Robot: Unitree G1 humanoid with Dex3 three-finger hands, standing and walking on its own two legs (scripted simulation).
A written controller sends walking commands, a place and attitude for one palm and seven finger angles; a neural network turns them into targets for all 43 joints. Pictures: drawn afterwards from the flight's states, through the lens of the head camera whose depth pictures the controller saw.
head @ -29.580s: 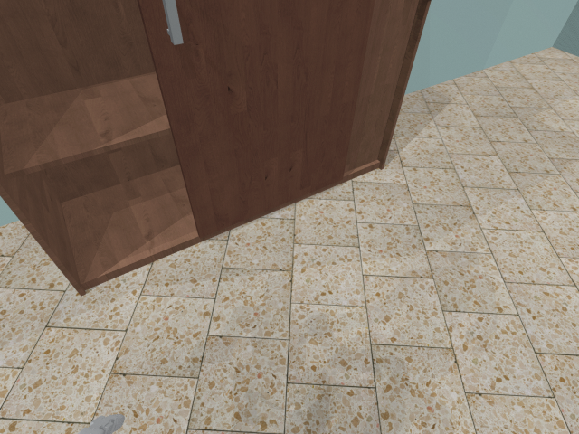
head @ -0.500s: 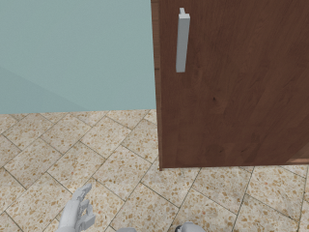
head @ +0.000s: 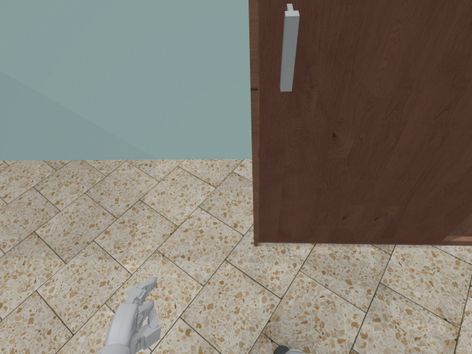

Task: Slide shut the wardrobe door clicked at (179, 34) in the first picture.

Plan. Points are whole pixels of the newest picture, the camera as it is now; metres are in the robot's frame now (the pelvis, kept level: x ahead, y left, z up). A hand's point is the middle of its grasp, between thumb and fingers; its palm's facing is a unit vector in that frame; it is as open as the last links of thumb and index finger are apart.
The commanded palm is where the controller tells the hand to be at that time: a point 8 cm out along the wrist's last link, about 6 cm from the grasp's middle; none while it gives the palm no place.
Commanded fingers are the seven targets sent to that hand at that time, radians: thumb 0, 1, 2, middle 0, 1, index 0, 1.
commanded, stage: stop stepping back and stand still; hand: right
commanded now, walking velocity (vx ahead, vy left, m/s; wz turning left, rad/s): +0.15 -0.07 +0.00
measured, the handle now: (287, 49) +0.65 -0.10 +0.19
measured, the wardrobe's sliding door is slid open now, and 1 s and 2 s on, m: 0.00 0.00 0.00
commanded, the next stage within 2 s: let the arm hang, fingers relaxed in 0.56 s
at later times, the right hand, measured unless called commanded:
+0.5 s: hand out of the picture +0.15 -0.26 +0.18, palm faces +0.43 +0.80 -0.42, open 7.4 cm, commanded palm +0.11 -0.30 +0.18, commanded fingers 0.00 -0.90 -0.90 0.20 0.30 0.20 0.30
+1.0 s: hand out of the picture -0.01 -0.18 -0.18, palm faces +0.02 +0.99 -0.16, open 7.0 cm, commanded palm none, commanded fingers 0.00 -0.90 -0.90 0.20 0.30 0.20 0.30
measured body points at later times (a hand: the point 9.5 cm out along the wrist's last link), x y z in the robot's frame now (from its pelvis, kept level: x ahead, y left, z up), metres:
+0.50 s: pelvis -0.03 +0.00 +0.00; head -0.06 -0.02 +0.45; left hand +0.10 +0.25 -0.08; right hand +0.12 -0.30 +0.20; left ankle -0.05 +0.12 -0.73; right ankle +0.01 -0.11 -0.73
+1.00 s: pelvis -0.06 +0.00 +0.00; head -0.05 -0.03 +0.44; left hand -0.01 +0.26 -0.13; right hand -0.02 -0.23 -0.16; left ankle -0.05 +0.12 -0.73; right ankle +0.01 -0.11 -0.73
